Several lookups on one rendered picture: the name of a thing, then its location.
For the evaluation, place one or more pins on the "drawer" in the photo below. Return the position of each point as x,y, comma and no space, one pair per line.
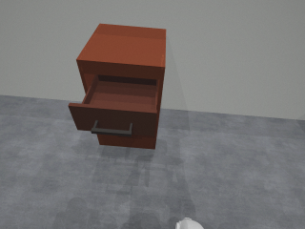
116,102

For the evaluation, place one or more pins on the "handle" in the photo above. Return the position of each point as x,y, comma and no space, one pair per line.
101,131

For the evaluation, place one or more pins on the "right robot thigh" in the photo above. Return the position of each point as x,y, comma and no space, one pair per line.
188,224

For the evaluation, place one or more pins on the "cabinet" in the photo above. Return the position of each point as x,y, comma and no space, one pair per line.
125,51

